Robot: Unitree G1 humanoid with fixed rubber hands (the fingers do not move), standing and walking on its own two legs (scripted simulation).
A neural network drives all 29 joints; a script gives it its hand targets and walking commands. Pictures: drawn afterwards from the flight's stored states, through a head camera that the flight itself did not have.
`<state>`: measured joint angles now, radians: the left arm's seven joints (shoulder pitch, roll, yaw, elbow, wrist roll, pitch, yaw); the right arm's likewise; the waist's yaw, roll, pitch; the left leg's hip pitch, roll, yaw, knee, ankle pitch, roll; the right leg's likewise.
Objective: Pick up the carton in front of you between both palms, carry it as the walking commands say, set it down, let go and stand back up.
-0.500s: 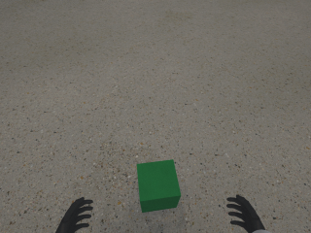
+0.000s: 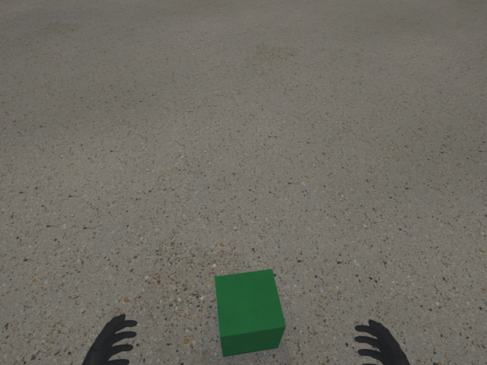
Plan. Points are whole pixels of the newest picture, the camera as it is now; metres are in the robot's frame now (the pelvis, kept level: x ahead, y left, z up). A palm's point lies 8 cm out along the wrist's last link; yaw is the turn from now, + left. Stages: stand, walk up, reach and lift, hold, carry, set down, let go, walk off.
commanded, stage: stand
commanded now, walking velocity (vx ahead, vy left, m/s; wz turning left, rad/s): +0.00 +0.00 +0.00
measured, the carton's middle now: (247, 313) +0.45 -0.01 -0.65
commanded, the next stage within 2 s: none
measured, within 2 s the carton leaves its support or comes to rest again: neither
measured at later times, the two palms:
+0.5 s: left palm out of the picture +0.16 +0.28 -0.09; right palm out of the picture +0.16 -0.29 -0.08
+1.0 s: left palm out of the picture +0.11 +0.29 -0.09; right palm out of the picture +0.12 -0.30 -0.08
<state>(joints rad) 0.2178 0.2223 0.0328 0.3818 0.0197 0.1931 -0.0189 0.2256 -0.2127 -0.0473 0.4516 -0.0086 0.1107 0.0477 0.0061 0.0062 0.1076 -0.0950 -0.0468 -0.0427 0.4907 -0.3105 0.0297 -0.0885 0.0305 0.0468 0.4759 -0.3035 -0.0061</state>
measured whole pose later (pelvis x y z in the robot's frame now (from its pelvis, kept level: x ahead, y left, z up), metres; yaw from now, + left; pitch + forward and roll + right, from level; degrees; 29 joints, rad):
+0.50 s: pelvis +0.03 +0.00 +0.00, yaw +0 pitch +0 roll +0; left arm 0.16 0.33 0.04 0.74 0.04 0.01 0.03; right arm 0.17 -0.32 -0.04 0.72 -0.03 0.02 -0.02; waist 0.00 -0.01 0.01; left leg -0.16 -0.04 -0.04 0.49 -0.34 0.03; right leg -0.15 0.03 0.03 0.48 -0.33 -0.01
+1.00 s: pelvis +0.00 -0.01 +0.01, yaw +1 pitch -2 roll +0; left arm 0.16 0.35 0.03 0.87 0.03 -0.01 0.02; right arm 0.17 -0.35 -0.03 0.84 -0.03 -0.01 -0.02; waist 0.00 -0.01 0.02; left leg -0.12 -0.04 -0.05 0.42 -0.26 0.02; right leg -0.11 0.03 0.02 0.40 -0.26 -0.01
